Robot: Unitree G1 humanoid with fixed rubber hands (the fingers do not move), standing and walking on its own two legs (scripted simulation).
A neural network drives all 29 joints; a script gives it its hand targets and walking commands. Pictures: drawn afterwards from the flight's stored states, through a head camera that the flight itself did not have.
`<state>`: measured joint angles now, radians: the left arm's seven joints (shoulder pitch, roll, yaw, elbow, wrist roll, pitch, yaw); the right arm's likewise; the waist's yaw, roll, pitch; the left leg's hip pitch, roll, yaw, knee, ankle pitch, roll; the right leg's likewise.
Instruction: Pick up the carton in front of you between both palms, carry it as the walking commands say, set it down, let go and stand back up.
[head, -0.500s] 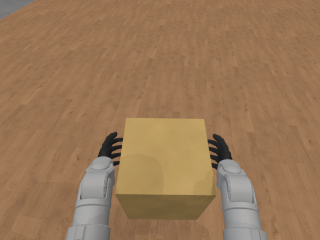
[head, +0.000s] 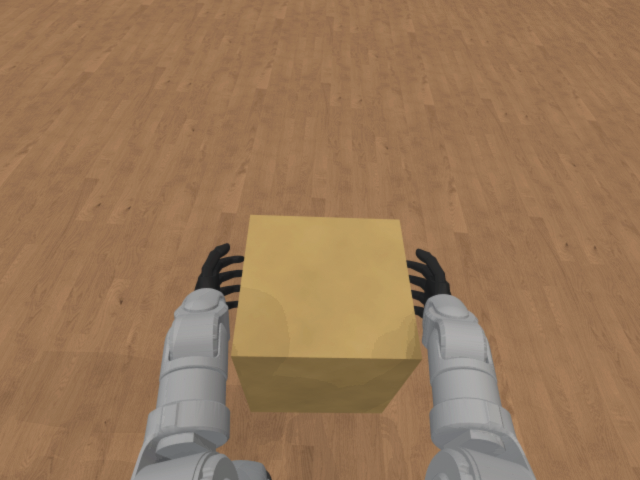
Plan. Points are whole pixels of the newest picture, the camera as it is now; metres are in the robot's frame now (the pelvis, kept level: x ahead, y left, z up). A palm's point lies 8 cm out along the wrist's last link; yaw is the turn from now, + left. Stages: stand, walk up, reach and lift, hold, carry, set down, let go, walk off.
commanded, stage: set down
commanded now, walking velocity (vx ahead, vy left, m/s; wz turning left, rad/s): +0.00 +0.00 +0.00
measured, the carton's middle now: (320, 321) +0.33 +0.02 -0.06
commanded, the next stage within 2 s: none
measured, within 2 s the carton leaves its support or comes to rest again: neither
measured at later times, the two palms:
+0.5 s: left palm (231, 325) +0.37 +0.17 -0.19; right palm (395, 329) +0.38 -0.13 -0.18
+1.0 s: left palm (228, 336) +0.41 +0.20 -0.32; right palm (367, 336) +0.43 -0.10 -0.31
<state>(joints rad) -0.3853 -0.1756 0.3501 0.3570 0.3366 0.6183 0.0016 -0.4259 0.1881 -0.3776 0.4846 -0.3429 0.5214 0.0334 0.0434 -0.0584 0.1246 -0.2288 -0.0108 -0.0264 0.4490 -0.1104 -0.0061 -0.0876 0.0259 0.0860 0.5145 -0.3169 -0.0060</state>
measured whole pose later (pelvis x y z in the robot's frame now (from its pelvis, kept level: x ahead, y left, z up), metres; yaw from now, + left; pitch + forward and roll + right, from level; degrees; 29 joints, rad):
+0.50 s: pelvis -0.03 +0.01 -0.10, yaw -3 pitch +33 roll -2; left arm -0.62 -0.10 0.38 0.48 0.25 0.20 0.03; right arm -0.65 0.10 -0.36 0.58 -0.17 0.14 -0.04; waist 0.04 -0.06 -0.06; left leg -1.37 -0.03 -0.08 1.04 -0.24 -0.02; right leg -1.23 0.10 0.09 1.13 -0.47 0.03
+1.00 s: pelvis -0.04 +0.01 -0.22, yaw -6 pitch +45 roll -5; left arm -0.91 0.02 0.45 0.65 0.24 0.26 0.02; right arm -0.96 0.05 -0.42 0.74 -0.17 0.20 -0.10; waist 0.08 -0.07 -0.16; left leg -1.94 -0.06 -0.12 1.52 -0.37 -0.04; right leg -1.78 0.16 0.06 1.60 -0.61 0.05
